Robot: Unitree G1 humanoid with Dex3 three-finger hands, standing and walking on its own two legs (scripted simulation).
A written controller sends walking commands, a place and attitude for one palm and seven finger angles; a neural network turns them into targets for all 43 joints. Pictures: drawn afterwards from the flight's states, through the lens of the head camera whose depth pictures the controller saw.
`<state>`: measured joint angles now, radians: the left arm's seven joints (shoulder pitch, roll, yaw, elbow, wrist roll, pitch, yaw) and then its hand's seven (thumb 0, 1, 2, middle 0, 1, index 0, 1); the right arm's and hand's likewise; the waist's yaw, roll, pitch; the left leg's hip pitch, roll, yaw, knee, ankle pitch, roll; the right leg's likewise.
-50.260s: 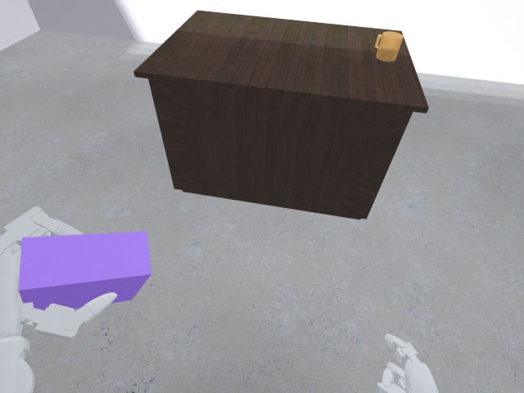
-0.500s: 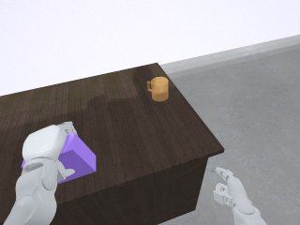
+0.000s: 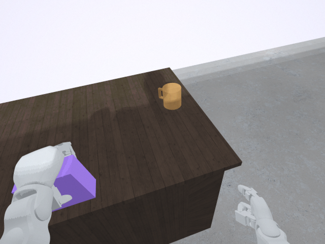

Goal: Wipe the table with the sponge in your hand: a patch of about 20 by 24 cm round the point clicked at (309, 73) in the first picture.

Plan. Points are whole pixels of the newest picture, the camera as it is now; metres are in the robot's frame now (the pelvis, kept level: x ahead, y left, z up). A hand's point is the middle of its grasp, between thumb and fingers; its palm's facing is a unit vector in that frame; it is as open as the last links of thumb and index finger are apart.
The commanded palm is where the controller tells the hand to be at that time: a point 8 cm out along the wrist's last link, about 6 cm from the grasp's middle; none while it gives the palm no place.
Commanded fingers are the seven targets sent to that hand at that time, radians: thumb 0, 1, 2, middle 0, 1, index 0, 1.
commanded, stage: bring the sponge back beside the body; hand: left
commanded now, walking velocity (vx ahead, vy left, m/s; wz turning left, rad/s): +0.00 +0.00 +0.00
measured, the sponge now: (63, 188) +0.19 +0.28 +0.07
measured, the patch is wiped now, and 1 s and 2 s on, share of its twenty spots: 1.00 1.00 1.00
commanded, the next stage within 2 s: step back with the hand held close in 0.54 s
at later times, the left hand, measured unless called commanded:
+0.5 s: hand (50, 180) +0.19 +0.29 +0.12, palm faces +0.13 -0.16 -0.98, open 9.5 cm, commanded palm +0.15 +0.28 +0.19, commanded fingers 0.00 0.10 1.30 -1.20 -1.60 -1.20 -1.60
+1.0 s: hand (56, 169) +0.19 +0.25 +0.16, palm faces +0.33 -0.84 -0.42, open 9.5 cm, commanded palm +0.13 +0.30 +0.17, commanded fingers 0.00 0.10 1.30 -1.20 -1.60 -1.20 -1.60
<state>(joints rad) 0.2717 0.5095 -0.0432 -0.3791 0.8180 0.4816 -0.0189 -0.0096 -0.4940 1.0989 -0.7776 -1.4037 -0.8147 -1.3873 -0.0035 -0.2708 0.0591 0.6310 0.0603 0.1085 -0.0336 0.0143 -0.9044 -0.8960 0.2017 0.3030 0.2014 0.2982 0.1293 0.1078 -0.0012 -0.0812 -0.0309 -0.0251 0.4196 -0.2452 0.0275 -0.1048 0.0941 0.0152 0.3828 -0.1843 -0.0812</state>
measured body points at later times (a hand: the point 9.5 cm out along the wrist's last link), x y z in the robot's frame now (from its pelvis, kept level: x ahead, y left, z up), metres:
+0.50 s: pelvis +0.00 +0.01 +0.00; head -0.04 -0.03 +0.45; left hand +0.17 +0.29 +0.17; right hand +0.26 -0.18 -0.06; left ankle -0.01 +0.11 -0.74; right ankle +0.02 -0.07 -0.74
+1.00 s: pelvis -0.02 +0.02 -0.01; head -0.01 +0.02 +0.44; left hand +0.16 +0.29 +0.19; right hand +0.15 -0.23 -0.10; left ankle -0.01 +0.11 -0.74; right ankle +0.02 -0.07 -0.74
